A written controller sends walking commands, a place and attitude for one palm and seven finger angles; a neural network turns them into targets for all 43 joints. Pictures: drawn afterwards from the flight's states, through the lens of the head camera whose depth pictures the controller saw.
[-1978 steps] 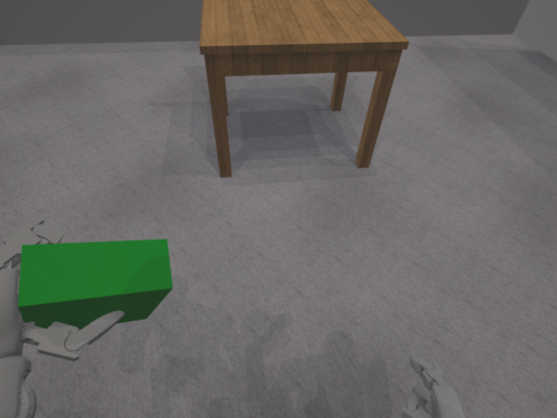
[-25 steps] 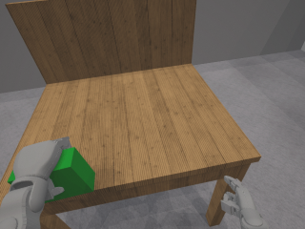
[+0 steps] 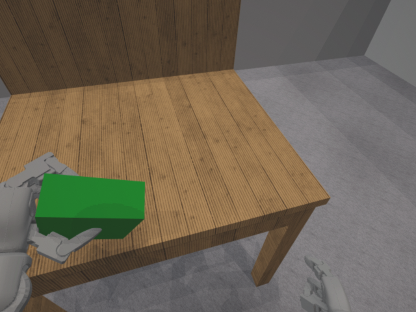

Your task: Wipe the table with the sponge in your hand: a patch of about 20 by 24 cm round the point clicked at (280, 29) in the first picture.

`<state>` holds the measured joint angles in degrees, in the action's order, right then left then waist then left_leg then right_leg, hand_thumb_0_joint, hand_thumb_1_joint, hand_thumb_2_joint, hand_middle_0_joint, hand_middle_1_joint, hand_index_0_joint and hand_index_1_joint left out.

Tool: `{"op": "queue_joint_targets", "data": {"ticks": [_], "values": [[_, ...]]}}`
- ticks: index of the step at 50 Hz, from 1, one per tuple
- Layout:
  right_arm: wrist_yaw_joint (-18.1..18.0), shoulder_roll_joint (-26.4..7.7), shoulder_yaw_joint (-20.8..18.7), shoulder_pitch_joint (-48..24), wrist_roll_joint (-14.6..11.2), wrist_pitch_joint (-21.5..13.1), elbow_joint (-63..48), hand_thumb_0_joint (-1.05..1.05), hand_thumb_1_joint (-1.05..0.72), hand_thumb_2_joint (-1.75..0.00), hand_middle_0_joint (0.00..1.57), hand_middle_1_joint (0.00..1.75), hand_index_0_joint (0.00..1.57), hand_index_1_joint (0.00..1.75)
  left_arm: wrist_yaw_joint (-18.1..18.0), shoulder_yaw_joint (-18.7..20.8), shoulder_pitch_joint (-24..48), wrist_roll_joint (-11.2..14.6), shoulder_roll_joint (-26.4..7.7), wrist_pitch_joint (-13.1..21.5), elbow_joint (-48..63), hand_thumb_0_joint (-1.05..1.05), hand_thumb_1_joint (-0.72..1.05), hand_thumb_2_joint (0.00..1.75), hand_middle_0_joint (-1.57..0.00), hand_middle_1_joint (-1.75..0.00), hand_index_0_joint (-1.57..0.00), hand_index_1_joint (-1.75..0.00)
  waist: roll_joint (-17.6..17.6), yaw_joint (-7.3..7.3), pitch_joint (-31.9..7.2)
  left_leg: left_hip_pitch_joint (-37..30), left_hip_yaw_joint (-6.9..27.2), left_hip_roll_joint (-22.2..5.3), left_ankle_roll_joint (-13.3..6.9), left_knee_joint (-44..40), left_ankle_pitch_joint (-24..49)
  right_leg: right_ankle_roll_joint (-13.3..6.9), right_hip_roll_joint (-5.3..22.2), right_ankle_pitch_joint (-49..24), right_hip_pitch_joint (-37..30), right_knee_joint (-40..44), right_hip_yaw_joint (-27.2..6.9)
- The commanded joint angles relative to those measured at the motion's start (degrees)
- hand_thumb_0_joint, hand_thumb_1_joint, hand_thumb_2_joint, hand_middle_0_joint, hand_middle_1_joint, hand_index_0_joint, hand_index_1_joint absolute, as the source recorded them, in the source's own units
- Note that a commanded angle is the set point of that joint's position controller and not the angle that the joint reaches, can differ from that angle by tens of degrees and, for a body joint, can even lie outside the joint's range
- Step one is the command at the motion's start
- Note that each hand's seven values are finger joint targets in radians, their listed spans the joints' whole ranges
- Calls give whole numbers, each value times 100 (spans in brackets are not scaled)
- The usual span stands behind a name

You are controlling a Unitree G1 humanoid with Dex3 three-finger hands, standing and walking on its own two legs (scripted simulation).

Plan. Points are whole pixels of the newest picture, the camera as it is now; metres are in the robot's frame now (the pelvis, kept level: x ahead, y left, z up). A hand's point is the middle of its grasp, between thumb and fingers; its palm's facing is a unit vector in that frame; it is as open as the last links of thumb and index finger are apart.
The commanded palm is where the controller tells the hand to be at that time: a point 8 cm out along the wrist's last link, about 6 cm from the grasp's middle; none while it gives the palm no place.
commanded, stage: step back with the hand held close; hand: left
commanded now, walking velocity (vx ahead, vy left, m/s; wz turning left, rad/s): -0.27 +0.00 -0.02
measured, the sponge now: (105, 212) +0.22 +0.19 +0.14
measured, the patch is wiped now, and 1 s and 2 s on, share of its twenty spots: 1.00 1.00 1.00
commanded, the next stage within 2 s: stop stepping back and stand still in 1.14 s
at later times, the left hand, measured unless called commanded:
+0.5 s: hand (27, 231) +0.17 +0.26 +0.17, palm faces +0.38 -0.83 -0.40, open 9.7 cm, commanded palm +0.12 +0.30 +0.18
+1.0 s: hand (17, 281) +0.11 +0.24 +0.17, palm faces +0.28 -0.89 -0.36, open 9.7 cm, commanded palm +0.06 +0.30 +0.18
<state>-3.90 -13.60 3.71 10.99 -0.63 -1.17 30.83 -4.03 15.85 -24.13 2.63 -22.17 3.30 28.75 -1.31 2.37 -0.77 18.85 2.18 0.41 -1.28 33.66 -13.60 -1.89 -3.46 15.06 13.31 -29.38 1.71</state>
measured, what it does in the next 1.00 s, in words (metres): walks backwards: right foot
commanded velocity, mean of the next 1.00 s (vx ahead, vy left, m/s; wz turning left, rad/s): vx -0.33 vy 0.00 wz -0.01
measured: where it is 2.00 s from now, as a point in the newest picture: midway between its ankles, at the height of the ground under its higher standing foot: outside the picture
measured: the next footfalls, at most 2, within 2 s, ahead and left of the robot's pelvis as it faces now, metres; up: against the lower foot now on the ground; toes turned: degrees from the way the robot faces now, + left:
right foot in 0.84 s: -0.07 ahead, -0.11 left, +0.00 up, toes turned +0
left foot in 1.08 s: -0.07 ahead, +0.14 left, +0.00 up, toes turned -1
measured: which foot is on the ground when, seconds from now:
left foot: down 0.00-0.88, up 0.90-1.00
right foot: down 0.00-0.62, up 0.64-0.82, down 0.84-1.00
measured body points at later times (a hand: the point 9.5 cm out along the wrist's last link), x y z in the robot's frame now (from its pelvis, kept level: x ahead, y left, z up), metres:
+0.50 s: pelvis -0.04 +0.02 -0.01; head -0.04 +0.03 +0.44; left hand +0.14 +0.31 +0.19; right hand +0.13 -0.21 -0.09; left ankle +0.04 +0.10 -0.73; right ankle +0.01 -0.10 -0.73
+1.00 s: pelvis -0.11 +0.02 +0.00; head -0.10 +0.05 +0.45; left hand +0.09 +0.28 +0.19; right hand +0.04 -0.22 -0.08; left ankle -0.07 +0.12 -0.69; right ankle -0.11 -0.11 -0.73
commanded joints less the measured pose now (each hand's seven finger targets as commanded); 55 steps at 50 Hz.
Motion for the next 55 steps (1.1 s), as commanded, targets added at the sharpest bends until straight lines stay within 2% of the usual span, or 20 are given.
{"op": "queue_joint_targets", "data": {"ticks": [1,5,12,15,18,22,25,28,31,33,35,40,42,44,46,48,51,52,54,55], "values": [[-95,-692,-410,-467,-15,-289,-766,0,-90,-90,20,30,20,30,-246,1081,-76,234,-1089,602,1255,0,10,130,-120,-160,-120,-160,-355,-96,-873,-183,703,-593,-224,-172,867,-94,911,-1531,280,319,-671],[-106,-745,-503,-473,-42,-307,-754,0,-90,-90,20,30,20,30,-267,1114,-267,224,-1068,714,1247,0,10,130,-120,-160,-120,-160,-180,-125,-960,-61,842,-671,-218,-340,765,-51,773,-1237,307,153,-542],[-116,-898,-582,-443,78,-627,-695,0,-90,-90,20,30,20,30,-332,1178,-68,3,-1146,810,1788,0,10,130,-120,-160,-120,-160,-1069,-111,-774,725,1579,-1062,-475,-1654,-725,199,107,108,-162,-645,-351],[-94,-858,-580,-311,81,-695,-610,0,-90,-90,20,30,20,30,-323,1158,-158,-59,-997,823,1477,0,10,130,-120,-160,-120,-160,-631,-104,-711,982,1476,-1087,-544,-1446,-971,206,128,-184,-387,-315,-407],[-93,-851,-598,-236,35,-645,-612,0,-90,-90,20,30,20,30,-297,1118,-110,-81,-918,821,1220,0,10,130,-120,-160,-120,-160,-270,-180,-564,1495,1231,-845,-458,-1164,-2021,94,328,-576,-470,-234,-559],[-89,-769,-612,-212,41,-574,-562,0,-90,-90,20,30,20,30,-353,1045,221,53,-1046,858,1393,0,10,130,-120,-160,-120,-160,280,-314,-693,388,618,-343,-88,341,-1259,-419,1258,-705,1055,446,-1379],[-71,-681,-574,-266,8,-516,-590,0,-90,-90,20,30,20,30,-404,934,269,80,-969,870,1444,0,10,130,-120,-160,-120,-160,395,-340,-722,154,594,-345,-43,652,-971,-462,1427,-901,1438,377,-1377],[-84,-710,-564,-306,5,-476,-664,0,-90,-90,20,30,20,30,-427,1064,241,78,-1020,868,1609,0,10,130,-120,-160,-120,-160,-96,-322,-603,310,868,-561,-148,-98,-1258,-249,1007,-320,1489,-122,-953],[-77,-873,-629,-416,109,-607,-713,0,-90,-90,20,30,20,30,-420,1205,384,-163,-944,887,1641,0,10,130,-120,-160,-120,-160,-1460,-253,-485,1687,2177,-1565,-640,-2216,-3320,295,-132,720,367,-2113,-328],[-21,-691,-664,-271,170,-686,-602,0,-90,-90,20,30,20,30,-389,1177,653,-246,-951,853,1600,0,10,130,-120,-160,-120,-160,-1162,-239,-474,1349,2194,-1736,-778,-2236,-2486,331,-50,853,734,-3117,-540],[12,-642,-627,-295,124,-752,-548,0,-90,-90,20,30,20,30,-388,1046,533,-135,-801,800,1425,0,10,130,-120,-160,-120,-160,-581,-166,-535,689,1772,-1606,-745,-1910,-1751,299,63,1063,932,-2262,-489],[51,-624,-557,-314,117,-745,-422,0,-90,-90,20,30,20,30,-329,763,376,-60,-645,863,1468,0,10,130,-120,-160,-120,-160,-884,-203,-916,-58,1297,-1368,-313,-1289,-653,116,203,282,253,191,-428],[54,-612,-552,-323,112,-701,-399,0,-90,-90,20,30,20,30,-334,1033,292,-91,-1028,994,1598,0,10,130,-120,-160,-120,-160,-460,-228,-1071,-125,838,-946,-85,-139,-414,-178,747,-746,179,1041,-750],[-11,-551,-671,-279,-78,-632,-409,0,-90,-90,20,30,20,30,-330,751,358,33,-861,1034,1544,0,10,130,-120,-160,-120,-160,1484,-277,-902,-173,78,-51,296,2093,-860,-773,1901,-2118,1015,1148,-1519],[-22,-391,-587,-552,-41,-548,-657,0,-90,-90,20,30,20,30,-373,1082,121,71,-1102,989,1596,0,10,130,-120,-160,-120,-160,1207,-221,-657,826,248,-86,264,3376,-1462,-1054,2335,-3709,886,867,-1571],[-27,-224,-406,-532,24,-373,-624,0,-90,-90,20,30,20,30,-389,1201,2,49,-1098,954,1424,0,10,130,-120,-160,-120,-160,550,-314,-543,1180,259,-311,177,2363,-1413,-775,2186,-4551,329,305,-1245],[-115,-393,-502,-501,-45,-319,-686,0,-90,-90,20,30,20,30,-435,1243,-204,74,-1116,1014,1346,0,10,130,-120,-160,-120,-160,477,-339,-894,502,-86,-245,165,257,-295,-373,1828,-4472,86,-361,-1018],[-147,-565,-590,-455,-76,-348,-707,0,-90,-90,20,30,20,30,-464,1357,-340,110,-1208,985,1381,0,10,130,-120,-160,-120,-160,312,-326,-954,-19,164,-592,36,-575,1160,-117,1530,-3762,295,-762,-785],[-23,-700,-743,-289,-103,-519,-707,0,-90,-90,20,30,20,30,-455,1256,-235,168,-1066,1092,1945,0,10,130,-120,-160,-120,-160,-1119,-194,-1318,-1575,1349,-1928,-498,-955,4360,257,414,742,1753,-1835,-455],[42,-659,-770,-83,-10,-616,-579,0,-90,-90,20,30,20,30,-450,1269,-488,35,-1015,1050,1685,0,10,130,-120,-160,-120,-160,-989,-199,-1372,-1885,1468,-1977,-668,-727,5136,277,223,1421,2192,-2224,-536]]}}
